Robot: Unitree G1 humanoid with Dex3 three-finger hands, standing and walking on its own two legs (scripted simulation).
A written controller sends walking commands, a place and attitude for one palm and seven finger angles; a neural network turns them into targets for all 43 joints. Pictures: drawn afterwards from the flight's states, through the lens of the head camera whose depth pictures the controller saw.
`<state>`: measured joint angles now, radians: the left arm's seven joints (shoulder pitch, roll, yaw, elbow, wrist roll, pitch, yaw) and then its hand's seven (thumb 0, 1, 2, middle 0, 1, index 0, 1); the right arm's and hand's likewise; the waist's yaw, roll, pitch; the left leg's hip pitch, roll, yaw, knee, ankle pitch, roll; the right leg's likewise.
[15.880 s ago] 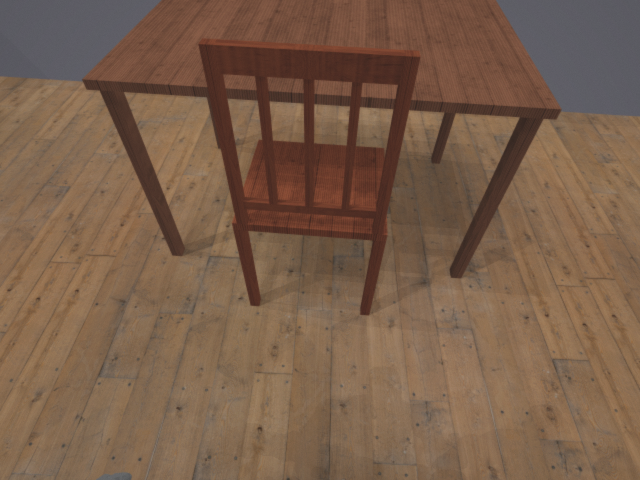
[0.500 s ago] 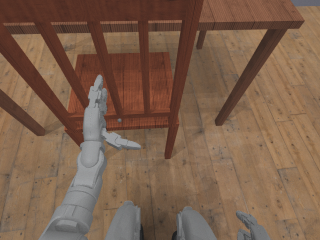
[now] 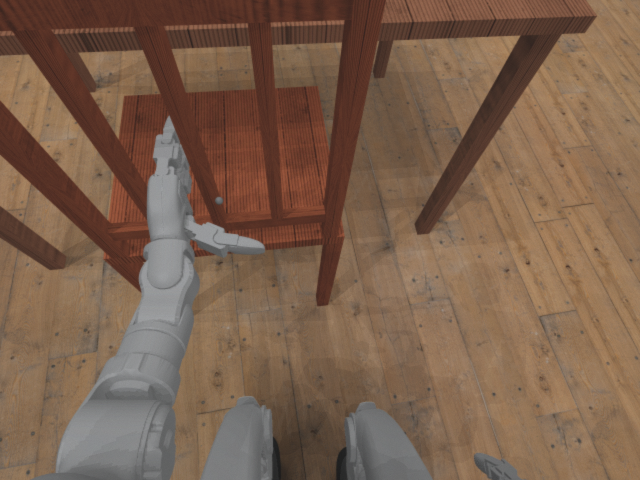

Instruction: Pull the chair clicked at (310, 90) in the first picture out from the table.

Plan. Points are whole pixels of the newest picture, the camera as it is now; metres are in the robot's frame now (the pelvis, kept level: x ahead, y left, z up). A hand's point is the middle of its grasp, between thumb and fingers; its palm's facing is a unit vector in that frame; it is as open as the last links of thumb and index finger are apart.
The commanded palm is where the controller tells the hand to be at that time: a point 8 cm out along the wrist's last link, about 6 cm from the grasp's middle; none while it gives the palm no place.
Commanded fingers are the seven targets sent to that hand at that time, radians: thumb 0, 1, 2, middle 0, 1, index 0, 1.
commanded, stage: push the fingers through the gap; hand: left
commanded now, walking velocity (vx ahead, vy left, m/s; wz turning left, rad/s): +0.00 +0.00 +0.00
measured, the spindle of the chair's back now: (194, 150) +0.51 +0.14 +0.05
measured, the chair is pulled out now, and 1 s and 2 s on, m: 0.00 0.00 0.01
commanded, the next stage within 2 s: hook a spindle and tug to test in 0.68 s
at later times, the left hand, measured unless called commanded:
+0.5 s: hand (226, 181) +0.48 +0.10 +0.02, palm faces +0.10 -0.99 -0.04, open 17.0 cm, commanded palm +0.45 +0.14 +0.02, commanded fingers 0.00 -0.50 0.30 -0.06 -0.08 -0.06 -0.08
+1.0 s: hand (224, 183) +0.48 +0.11 +0.03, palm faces +0.10 -0.99 -0.03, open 16.6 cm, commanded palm +0.44 +0.14 +0.02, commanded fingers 0.00 -0.50 0.30 -0.27 -0.74 -0.27 -0.74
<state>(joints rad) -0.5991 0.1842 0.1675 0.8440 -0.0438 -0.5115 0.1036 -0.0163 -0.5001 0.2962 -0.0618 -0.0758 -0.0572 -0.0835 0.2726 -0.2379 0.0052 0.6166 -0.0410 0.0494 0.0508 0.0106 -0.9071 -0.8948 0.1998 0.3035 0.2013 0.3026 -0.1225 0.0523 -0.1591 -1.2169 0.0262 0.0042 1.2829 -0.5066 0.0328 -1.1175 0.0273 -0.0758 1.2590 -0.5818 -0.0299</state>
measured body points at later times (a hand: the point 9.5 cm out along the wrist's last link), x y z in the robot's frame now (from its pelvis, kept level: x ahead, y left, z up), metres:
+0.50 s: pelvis +0.00 +0.00 +0.00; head +0.15 +0.01 +0.42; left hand +0.47 +0.16 +0.03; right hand +0.04 -0.25 -0.13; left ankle +0.04 +0.10 -0.62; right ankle +0.00 -0.11 -0.62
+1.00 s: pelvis +0.01 +0.00 +0.00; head +0.15 +0.01 +0.43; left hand +0.46 +0.16 +0.03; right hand +0.06 -0.26 -0.13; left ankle +0.04 +0.10 -0.62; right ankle +0.00 -0.11 -0.62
